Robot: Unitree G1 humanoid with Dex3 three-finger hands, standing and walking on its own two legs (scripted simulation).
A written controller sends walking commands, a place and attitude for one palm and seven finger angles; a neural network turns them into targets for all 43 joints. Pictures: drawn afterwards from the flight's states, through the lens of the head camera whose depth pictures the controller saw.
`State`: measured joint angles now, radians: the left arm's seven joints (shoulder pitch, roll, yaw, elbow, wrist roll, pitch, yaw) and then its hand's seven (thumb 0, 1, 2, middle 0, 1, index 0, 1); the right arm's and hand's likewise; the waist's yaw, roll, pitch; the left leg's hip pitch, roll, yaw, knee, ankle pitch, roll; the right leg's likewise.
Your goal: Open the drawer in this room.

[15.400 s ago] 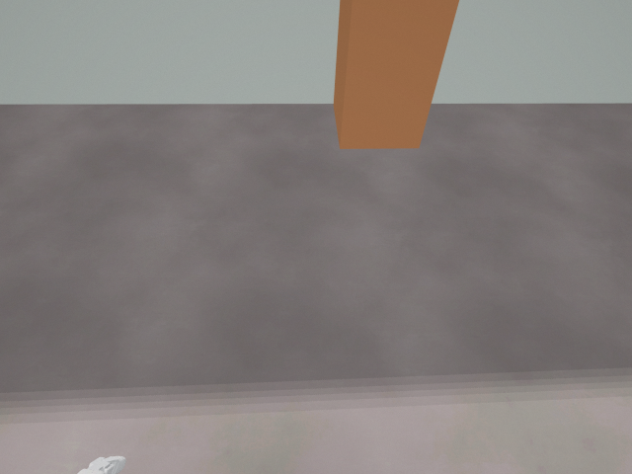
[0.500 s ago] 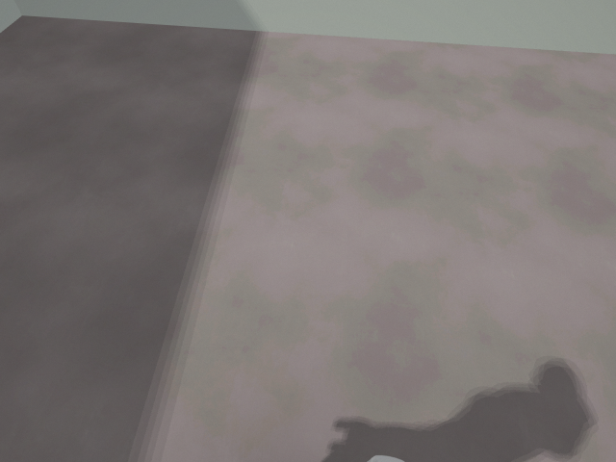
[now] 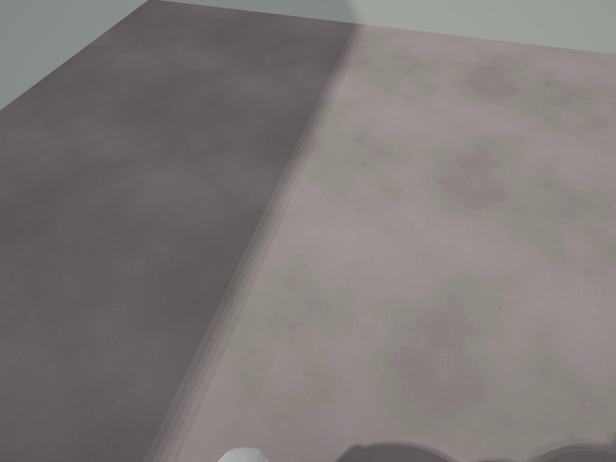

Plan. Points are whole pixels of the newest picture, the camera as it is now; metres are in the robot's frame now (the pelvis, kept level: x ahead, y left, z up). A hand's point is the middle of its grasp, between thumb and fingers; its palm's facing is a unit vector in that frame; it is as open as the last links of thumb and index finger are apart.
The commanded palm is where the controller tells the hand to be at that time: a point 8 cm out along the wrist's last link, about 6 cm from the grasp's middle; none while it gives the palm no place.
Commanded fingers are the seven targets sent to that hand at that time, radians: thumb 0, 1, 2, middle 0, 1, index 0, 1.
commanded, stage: turn or walk to find it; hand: left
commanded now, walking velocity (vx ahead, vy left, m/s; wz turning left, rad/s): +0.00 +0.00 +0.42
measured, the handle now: out of the picture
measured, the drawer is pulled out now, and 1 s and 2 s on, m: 0.00 0.00 0.00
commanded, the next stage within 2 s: stand and wait in 1.22 s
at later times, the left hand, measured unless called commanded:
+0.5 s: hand out of the picture +0.05 +0.23 -0.16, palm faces +0.20 -0.94 -0.27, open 7.3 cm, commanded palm none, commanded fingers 0.00 0.90 0.90 -0.20 -0.30 -0.20 -0.30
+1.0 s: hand out of the picture -0.10 +0.22 -0.19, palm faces +0.45 -0.86 -0.24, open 7.3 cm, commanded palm none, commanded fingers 0.00 0.90 0.90 -0.20 -0.30 -0.20 -0.30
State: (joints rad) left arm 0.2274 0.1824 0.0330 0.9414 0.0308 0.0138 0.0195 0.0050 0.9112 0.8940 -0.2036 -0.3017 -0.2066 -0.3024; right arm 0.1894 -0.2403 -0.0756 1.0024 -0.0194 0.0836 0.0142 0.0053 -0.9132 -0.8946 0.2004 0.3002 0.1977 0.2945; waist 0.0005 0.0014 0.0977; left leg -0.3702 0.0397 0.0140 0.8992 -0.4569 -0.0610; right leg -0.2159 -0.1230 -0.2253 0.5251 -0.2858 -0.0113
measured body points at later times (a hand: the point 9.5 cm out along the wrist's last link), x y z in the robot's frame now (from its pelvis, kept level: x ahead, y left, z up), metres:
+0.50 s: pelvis -0.01 +0.01 +0.00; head +0.03 +0.01 +0.44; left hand +0.04 +0.28 -0.14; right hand +0.10 -0.21 -0.16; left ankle -0.02 +0.14 -0.74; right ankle +0.01 -0.11 -0.73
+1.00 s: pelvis -0.04 +0.02 -0.01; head -0.01 +0.05 +0.43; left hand -0.12 +0.26 -0.17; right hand +0.15 -0.18 -0.15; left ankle -0.09 +0.12 -0.74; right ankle +0.01 -0.10 -0.73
